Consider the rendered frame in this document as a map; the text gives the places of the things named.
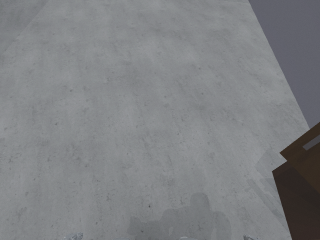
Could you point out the cupboard door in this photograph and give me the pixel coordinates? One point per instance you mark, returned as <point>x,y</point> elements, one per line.
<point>306,162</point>

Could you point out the handle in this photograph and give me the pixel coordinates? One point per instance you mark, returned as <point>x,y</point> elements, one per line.
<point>312,143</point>

